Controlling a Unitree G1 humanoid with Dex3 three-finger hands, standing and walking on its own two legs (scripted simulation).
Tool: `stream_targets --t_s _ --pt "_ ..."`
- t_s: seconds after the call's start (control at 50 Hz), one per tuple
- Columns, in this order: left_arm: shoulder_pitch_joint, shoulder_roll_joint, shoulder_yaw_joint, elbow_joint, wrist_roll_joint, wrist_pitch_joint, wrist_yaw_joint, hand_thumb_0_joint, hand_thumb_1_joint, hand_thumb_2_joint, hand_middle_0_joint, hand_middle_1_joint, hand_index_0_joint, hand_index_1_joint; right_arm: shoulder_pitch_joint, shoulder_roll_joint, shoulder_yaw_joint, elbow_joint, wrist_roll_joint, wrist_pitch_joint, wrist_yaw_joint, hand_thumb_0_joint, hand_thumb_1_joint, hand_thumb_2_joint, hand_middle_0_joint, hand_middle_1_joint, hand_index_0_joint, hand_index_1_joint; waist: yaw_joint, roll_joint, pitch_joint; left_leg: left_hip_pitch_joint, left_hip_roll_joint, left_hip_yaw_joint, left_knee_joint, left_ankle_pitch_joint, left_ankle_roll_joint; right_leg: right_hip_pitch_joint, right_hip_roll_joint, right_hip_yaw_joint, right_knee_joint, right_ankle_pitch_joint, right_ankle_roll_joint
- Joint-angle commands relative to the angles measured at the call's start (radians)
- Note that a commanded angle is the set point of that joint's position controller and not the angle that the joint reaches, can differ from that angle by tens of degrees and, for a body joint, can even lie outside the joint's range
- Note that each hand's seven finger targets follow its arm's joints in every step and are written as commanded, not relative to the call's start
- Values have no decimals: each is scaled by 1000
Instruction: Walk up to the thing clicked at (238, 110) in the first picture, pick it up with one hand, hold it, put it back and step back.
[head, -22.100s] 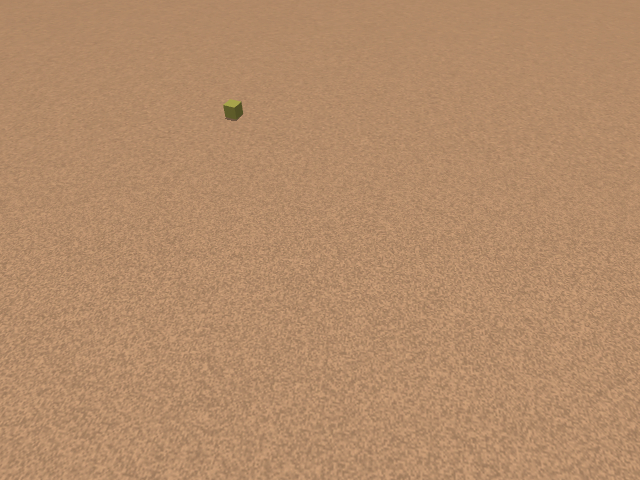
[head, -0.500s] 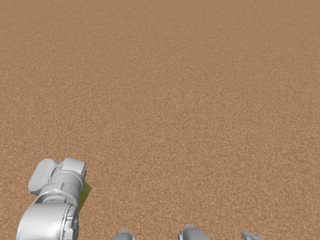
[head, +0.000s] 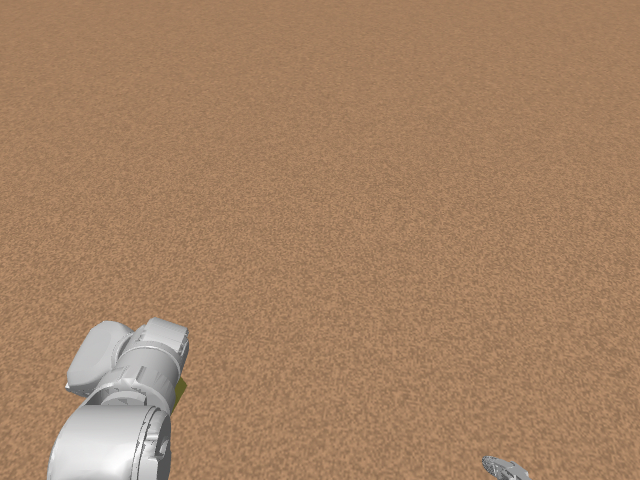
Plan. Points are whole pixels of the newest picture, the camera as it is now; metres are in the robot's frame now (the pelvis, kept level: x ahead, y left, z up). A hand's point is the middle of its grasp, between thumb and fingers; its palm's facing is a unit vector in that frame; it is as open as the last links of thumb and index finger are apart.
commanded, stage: hold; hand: left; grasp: from above
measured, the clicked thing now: (142, 392) +0.29 +0.26 -0.12
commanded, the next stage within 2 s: crouch in 1.62 s
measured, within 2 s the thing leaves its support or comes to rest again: neither
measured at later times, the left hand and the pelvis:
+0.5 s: hand (138, 363) +0.30 +0.24 -0.04, palm faces -0.06 -0.44 -0.90, open 10.4 cm; pelvis +0.00 -0.01 +0.01, yaw +0 degrees
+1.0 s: hand (131, 352) +0.30 +0.24 -0.01, palm faces -0.04 -0.44 -0.90, open 10.4 cm; pelvis +0.00 +0.00 +0.02, yaw +0 degrees
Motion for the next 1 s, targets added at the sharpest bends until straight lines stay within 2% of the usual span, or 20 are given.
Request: stream_targets --t_s 0.0,0.06,0.1,0.16,0.22,0.24,0.26,0.32,0.36,0.44,0.46,0.5,0.52,0.58,0.62,0.7,0.74,0.82,0.84,0.98 --pt "-449 230 -32 -272 57 -4 57 0 526 817 -927 -641 -880 -693 -35 -157 -44 -103 6 -23 0 0 -893 -896 201 300 200 300 -3 61 -398 263 -56 43 -113 350 -2 223 44 -17 -115 407 5" --pt "-427 205 -54 -290 53 17 48 0 512 845 -922 -653 -869 -711 -41 -156 -37 -100 11 -10 3 0 -893 -895 201 300 200 300 -7 34 -374 264 -61 40 -127 342 6 236 41 -15 -137 419 10" --pt "-409 238 -42 -286 58 29 38 0 480 819 -890 -649 -840 -704 -62 -160 -38 -102 16 -8 0 0 -891 -895 201 300 200 300 11 41 -361 259 -64 46 -141 339 6 255 40 -13 -153 412 12" --pt "-390 205 -56 -263 56 49 25 0 509 830 -915 -659 -864 -714 -76 -158 -39 -124 21 -3 0 0 -893 -896 200 300 200 300 4 5 -344 262 -67 46 -150 345 9 272 36 -10 -163 459 22" --pt "-355 206 -53 -201 69 67 18 0 493 811 -897 -658 -849 -711 -66 -158 -41 -126 23 0 0 0 -893 -896 201 300 200 300 19 -11 -310 241 -72 49 -159 358 10 285 32 -13 -168 485 21" --pt "-361 184 -59 -200 68 68 16 0 481 789 -884 -656 -837 -707 -68 -154 -41 -130 21 -2 2 0 -893 -896 200 300 200 300 7 -36 -301 244 -70 47 -161 351 12 273 33 -8 -174 490 25" --pt "-349 193 -57 -178 71 72 18 0 496 804 -903 -656 -854 -710 -65 -159 -42 -136 23 -2 2 0 -895 -897 200 300 200 300 19 -25 -285 236 -72 50 -167 350 11 278 31 -13 -173 465 19" --pt "-377 163 -67 -171 69 70 29 0 497 793 -895 -668 -849 -719 -73 -148 -36 -136 22 -7 5 0 -896 -897 200 300 200 300 10 -39 -259 249 -71 49 -174 328 15 253 32 -8 -195 432 21" --pt "-380 172 -58 -164 59 66 42 0 512 810 -912 -666 -863 -719 -84 -150 -37 -140 19 -13 8 0 -893 -896 200 300 200 300 17 -62 -265 246 -69 50 -175 307 17 256 32 -7 -199 397 20" --pt "-424 165 -63 -229 39 47 56 0 498 837 -913 -669 -858 -728 -95 -151 -34 -136 17 -13 9 0 -896 -898 200 300 200 300 7 -39 -295 267 -72 55 -169 305 18 264 27 5 -203 420 22" --pt "-427 167 -64 -233 45 45 56 0 503 853 -917 -684 -863 -743 -101 -152 -32 -138 16 -11 9 0 -898 -899 200 300 200 300 -3 -40 -323 276 -72 54 -163 312 19 271 26 10 -198 449 26" --pt "-443 205 -54 -272 46 36 57 0 523 875 -933 -680 -876 -742 -112 -160 -37 -140 15 -8 8 0 -895 -898 200 300 200 300 9 -20 -345 277 -74 58 -161 326 17 295 25 12 -193 467 26" --pt "-436 193 -63 -300 43 34 56 0 540 874 -938 -689 -885 -747 -116 -154 -32 -139 16 -7 8 0 -893 -896 200 300 200 300 8 -20 -366 299 -73 54 -169 328 18 314 25 7 -193 466 24" --pt "-450 213 -71 -356 64 35 45 0 545 841 -938 -672 -888 -727 -132 -159 -28 -145 20 0 3 0 -892 -896 200 300 200 300 12 29 -382 325 -71 53 -185 349 15 315 32 4 -198 448 20" --pt "-446 224 -74 -370 69 44 38 0 564 825 -947 -654 -898 -707 -149 -157 -26 -149 20 -1 -1 0 -890 -895 201 300 200 300 23 57 -351 326 -67 50 -204 331 11 319 33 -3 -205 386 13" --pt "-416 174 -98 -360 60 74 19 0 540 799 -922 -666 -879 -713 -161 -150 -18 -159 30 3 -5 0 -889 -895 201 300 200 300 19 17 -317 333 -70 46 -222 331 18 323 35 -4 -230 389 18" --pt "-392 180 -89 -309 62 91 16 0 556 804 -926 -679 -886 -725 -164 -156 -22 -157 30 1 -5 0 -890 -895 200 300 200 300 25 -9 -296 312 -71 50 -220 327 19 323 32 1 -234 400 23" --pt "-393 152 -88 -244 43 107 17 0 583 821 -961 -682 -916 -732 -173 -145 -19 -166 30 -6 -4 0 -892 -896 200 300 200 300 33 -32 -234 297 -69 49 -238 291 19 295 32 1 -256 326 20" --pt "-407 146 -92 -222 42 111 18 0 564 827 -943 -692 -899 -741 -168 -143 -16 -165 29 -9 -1 0 -893 -897 200 300 200 300 26 -47 -231 295 -66 42 -244 283 19 295 33 -1 -260 314 19" --pt "-452 149 -88 -231 51 104 24 0 631 851 -1026 -656 -970 -718 -172 -146 -20 -169 29 -13 4 0 -897 -899 200 300 200 300 24 -53 -276 312 -72 48 -234 329 24 320 24 7 -258 415 22"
